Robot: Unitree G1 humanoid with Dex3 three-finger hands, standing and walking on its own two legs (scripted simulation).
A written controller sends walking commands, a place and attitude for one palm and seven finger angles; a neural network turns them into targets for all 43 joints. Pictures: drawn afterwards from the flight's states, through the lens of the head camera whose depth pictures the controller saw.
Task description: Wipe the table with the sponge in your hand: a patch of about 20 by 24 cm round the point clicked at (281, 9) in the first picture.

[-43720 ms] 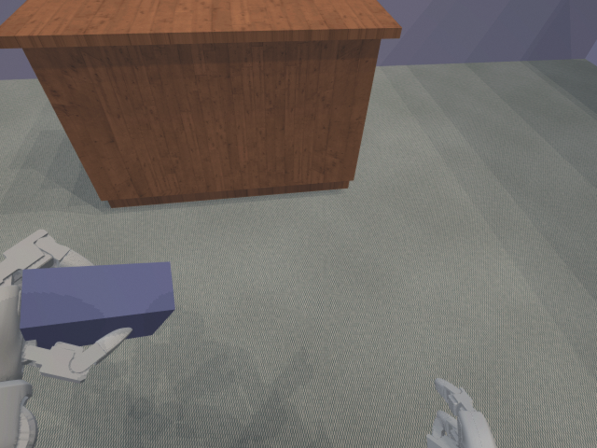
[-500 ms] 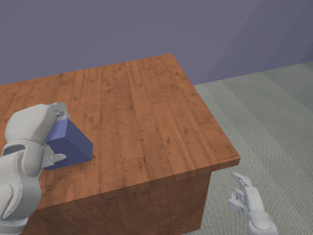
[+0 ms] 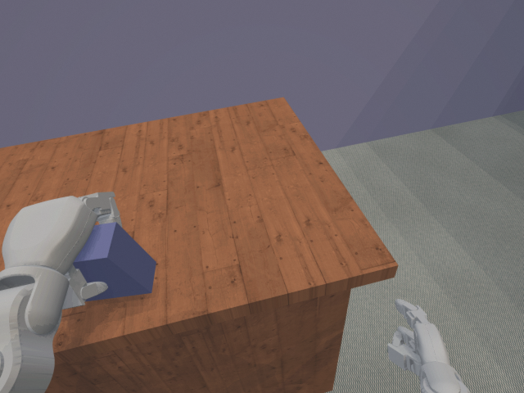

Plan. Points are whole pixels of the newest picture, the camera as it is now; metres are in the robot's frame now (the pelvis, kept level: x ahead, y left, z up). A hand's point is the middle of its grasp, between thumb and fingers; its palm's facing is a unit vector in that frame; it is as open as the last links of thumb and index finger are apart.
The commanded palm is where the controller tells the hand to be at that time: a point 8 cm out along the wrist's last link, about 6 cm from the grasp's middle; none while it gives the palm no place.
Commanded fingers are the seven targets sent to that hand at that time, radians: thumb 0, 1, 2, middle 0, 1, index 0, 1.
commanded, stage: bring the sponge back beside the body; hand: left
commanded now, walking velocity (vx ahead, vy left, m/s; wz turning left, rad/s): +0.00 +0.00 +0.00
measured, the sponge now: (100, 271) +0.20 +0.28 +0.13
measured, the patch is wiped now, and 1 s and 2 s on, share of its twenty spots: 1.00 1.00 1.00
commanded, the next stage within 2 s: step back with the hand held close in 0.58 s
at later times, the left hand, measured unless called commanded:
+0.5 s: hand (55, 236) +0.19 +0.29 +0.22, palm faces +0.33 -0.02 -0.94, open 9.2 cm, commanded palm +0.14 +0.28 +0.27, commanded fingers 0.00 0.10 1.30 -1.20 -1.60 -1.20 -1.60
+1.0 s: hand (91, 192) +0.22 +0.24 +0.26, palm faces +0.46 -0.79 -0.41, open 9.1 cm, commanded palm +0.16 +0.29 +0.26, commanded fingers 0.00 0.10 1.30 -1.20 -1.60 -1.20 -1.60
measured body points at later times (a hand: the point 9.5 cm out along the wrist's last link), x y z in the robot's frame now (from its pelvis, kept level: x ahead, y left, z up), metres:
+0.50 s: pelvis -0.01 +0.00 +0.00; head -0.05 -0.05 +0.45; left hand +0.17 +0.29 +0.27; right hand +0.26 -0.18 -0.06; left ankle +0.04 +0.13 -0.74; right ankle +0.02 -0.10 -0.74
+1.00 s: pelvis -0.01 +0.01 -0.01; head +0.00 +0.01 +0.44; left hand +0.19 +0.28 +0.28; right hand +0.14 -0.23 -0.09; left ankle +0.01 +0.12 -0.74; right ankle +0.02 -0.10 -0.74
